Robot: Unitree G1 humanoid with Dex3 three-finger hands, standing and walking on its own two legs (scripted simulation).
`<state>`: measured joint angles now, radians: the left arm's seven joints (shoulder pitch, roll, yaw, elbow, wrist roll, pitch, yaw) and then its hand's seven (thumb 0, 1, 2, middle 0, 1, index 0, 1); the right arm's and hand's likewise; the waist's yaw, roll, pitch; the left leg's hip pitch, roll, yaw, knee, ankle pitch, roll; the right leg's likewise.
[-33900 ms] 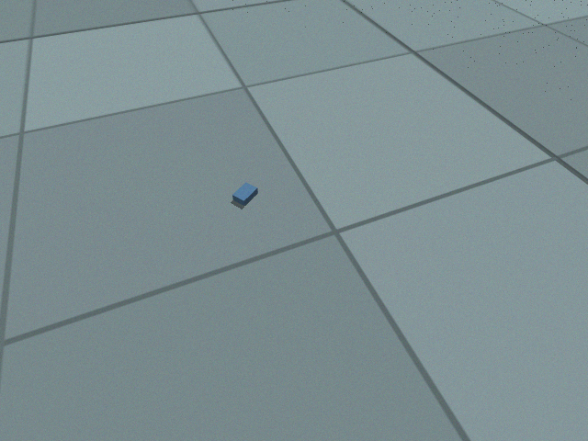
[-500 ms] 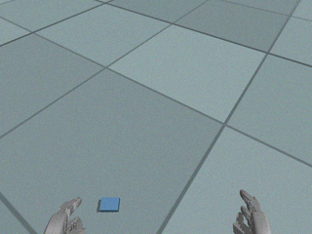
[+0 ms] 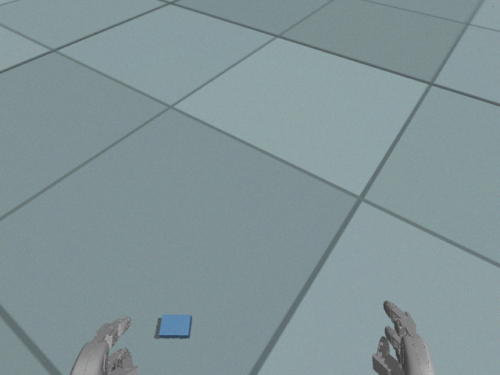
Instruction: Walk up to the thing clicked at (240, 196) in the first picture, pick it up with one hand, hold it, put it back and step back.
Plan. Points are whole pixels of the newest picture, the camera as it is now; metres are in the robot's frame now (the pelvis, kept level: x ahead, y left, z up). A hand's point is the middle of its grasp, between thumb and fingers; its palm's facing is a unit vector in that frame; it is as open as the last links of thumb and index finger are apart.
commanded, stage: home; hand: left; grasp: from above
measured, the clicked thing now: (176, 326) +0.42 +0.26 -0.70
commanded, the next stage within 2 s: stand in 0.64 s
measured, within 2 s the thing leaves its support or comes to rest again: neither
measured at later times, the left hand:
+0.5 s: hand (130, 370) +0.16 +0.19 -0.05, palm faces +0.04 -0.98 -0.21, open 7.4 cm
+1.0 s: hand out of the picture +0.13 +0.23 -0.10, palm faces +0.02 -0.95 -0.32, open 7.4 cm
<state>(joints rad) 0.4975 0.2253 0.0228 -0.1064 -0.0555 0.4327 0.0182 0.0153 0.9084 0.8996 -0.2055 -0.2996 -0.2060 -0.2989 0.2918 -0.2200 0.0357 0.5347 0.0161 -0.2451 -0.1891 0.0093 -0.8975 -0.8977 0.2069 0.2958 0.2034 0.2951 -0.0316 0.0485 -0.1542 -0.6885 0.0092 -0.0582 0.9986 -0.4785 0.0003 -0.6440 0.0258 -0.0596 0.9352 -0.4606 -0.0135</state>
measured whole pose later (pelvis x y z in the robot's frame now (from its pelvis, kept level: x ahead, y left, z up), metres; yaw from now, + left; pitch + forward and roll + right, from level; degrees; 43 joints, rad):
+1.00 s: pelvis +0.00 +0.01 +0.03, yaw +0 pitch +1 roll +0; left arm 0.21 0.28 0.04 0.67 0.05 0.06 0.03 0.01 0.91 0.90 -0.21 -0.30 -0.21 -0.30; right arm 0.18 -0.28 -0.03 0.85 -0.05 -0.05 -0.01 0.01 -0.90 -0.90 0.21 0.30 0.20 0.30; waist 0.02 -0.02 0.02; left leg -0.39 -0.03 -0.01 0.74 -0.37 0.02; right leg -0.38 -0.02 -0.01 0.74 -0.38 0.01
